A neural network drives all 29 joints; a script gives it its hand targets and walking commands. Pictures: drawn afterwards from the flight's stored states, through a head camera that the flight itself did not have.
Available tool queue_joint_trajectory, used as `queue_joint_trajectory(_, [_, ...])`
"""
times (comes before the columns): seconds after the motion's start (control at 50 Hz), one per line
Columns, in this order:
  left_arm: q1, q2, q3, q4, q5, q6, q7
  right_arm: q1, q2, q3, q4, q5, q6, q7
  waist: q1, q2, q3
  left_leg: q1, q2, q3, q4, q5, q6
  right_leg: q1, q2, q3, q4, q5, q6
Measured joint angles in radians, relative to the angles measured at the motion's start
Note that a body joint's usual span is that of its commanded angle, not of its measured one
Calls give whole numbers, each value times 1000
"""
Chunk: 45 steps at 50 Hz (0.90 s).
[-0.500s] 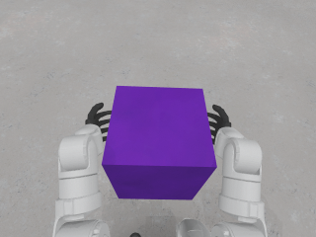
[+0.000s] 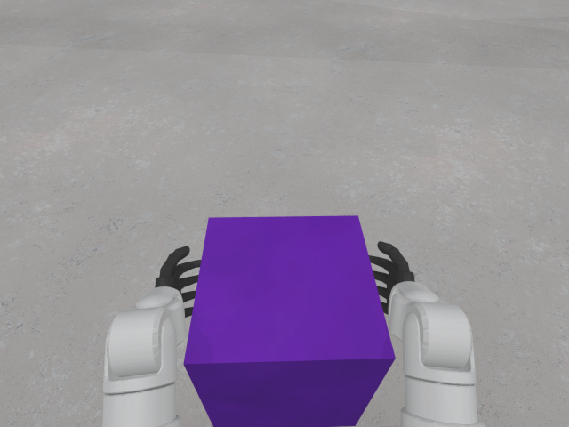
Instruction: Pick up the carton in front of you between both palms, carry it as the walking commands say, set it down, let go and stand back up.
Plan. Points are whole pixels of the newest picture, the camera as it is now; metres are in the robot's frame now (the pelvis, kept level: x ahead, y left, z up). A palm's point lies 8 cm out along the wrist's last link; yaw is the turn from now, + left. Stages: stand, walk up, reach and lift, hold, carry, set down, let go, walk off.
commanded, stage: carry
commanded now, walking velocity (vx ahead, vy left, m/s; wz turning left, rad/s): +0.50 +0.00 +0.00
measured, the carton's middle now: (284, 326) +0.26 +0.00 +0.00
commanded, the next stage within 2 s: none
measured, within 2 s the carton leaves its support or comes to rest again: neither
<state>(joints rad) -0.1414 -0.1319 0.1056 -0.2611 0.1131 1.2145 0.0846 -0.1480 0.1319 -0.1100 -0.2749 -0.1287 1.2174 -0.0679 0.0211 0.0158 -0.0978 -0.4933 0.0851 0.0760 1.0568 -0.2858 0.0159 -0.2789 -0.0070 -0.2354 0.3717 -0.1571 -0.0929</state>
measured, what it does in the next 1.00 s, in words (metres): walks ahead: left foot, then right foot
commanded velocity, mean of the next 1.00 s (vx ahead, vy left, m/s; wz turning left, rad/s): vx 0.50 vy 0.00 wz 0.00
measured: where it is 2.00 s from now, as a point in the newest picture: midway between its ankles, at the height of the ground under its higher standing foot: (285, 197)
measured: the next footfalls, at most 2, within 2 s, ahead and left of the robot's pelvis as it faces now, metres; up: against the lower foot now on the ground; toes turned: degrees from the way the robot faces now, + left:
left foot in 0.36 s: +0.45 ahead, +0.12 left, +0.00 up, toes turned +9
right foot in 0.88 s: +0.79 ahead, -0.11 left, +0.00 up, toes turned -13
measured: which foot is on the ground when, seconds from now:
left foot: up 0.00-0.34, down 0.36-0.90, up 0.92-1.00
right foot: down 0.00-0.40, up 0.42-0.86, down 0.88-1.00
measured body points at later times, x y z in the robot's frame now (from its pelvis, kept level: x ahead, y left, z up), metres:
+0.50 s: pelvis +0.34 +0.05 -0.01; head +0.35 +0.06 +0.44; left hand +0.62 +0.18 +0.04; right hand +0.60 -0.12 +0.05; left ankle +0.41 +0.12 -0.74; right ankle +0.18 -0.07 -0.64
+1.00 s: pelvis +0.68 -0.02 -0.01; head +0.68 -0.04 +0.44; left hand +0.95 +0.13 +0.06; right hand +0.96 -0.17 +0.06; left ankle +0.52 +0.10 -0.65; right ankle +0.75 -0.10 -0.74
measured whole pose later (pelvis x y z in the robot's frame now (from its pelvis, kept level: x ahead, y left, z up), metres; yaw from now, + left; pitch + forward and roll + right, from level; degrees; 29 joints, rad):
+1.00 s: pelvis +0.68 -0.02 -0.01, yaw +0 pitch +3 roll +0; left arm -0.17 -0.14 0.10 -0.31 0.11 1.22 0.09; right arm -0.16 0.13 -0.12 -0.35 -0.12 1.23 -0.08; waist 0.01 0.03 -0.06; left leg -0.33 0.07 0.06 1.14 -0.40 0.01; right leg -0.39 -0.04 -0.24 0.48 -0.15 -0.08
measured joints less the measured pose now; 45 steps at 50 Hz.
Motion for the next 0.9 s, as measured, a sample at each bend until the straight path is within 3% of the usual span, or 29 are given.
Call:
queue_joint_trajectory(0.18, [16,2,-9,-75,-8,-12,-2,19,-2,22,-74,8,-15,-5,-13,-10,-30,-141,43,35,-359,215,-36,250,5,32,-184,-67,37])
queue_joint_trajectory(0.34, [-9,-1,-9,-90,2,26,-3,1,0,9,-93,13,20,-13,-14,-18,-38,-46,-17,129,-564,253,7,438,-27,53,-148,-265,113])
queue_joint_trajectory(0.38, [-12,3,3,-82,4,28,-3,-13,2,13,-61,13,12,-13,-20,-50,-26,2,-50,162,-566,248,40,407,-77,53,41,-357,127])
queue_joint_trajectory(0.4, [-13,3,15,-70,5,27,-3,-23,3,16,-33,11,4,-13,-25,-62,-15,3,-54,171,-524,211,60,336,-101,75,226,-328,123])
queue_joint_trajectory(0.44, [-10,2,30,-51,7,22,-4,-34,5,19,8,9,-6,-13,-33,-51,13,31,-45,172,-512,149,77,152,-78,161,594,-293,110])
queue_joint_trajectory(0.46, [-8,-2,32,-44,9,18,-4,-31,5,18,14,10,-10,-12,-34,-44,27,58,-42,170,-537,146,67,68,-64,182,714,-271,100])
queue_joint_trajectory(0.5, [0,0,19,-37,11,7,-4,-12,3,17,11,13,-22,-12,-36,-36,47,118,-42,165,-602,144,62,-69,-62,188,800,-213,85])
queue_joint_trajectory(0.64, [35,3,-28,-52,15,-41,-4,48,-3,18,-34,24,-69,-8,-39,-26,33,320,-51,137,-781,107,44,-319,-110,152,538,-45,110])
queue_joint_trajectory(0.72, [48,4,-35,-102,9,-33,2,57,-4,26,-74,30,-66,-7,-32,-26,10,436,-54,127,-837,53,19,-350,-116,119,342,57,118])
queue_joint_trajectory(0.8, [41,4,-27,-152,0,-10,6,42,-3,34,-114,29,-43,-8,-27,-25,-9,550,-53,122,-855,-31,-19,-320,-95,71,192,131,98])
queue_joint_trajectory(0.86, [20,3,-18,-158,-4,12,6,24,-2,30,-129,22,-16,-9,-29,-12,-17,614,-35,110,-792,-135,-52,-242,-63,29,106,123,77])
queue_joint_trajectory(0.9, [-9,-1,-16,-124,-4,11,6,4,-3,10,-121,20,-3,-10,-20,20,-13,563,17,105,-569,-206,-58,-211,-38,3,139,96,41])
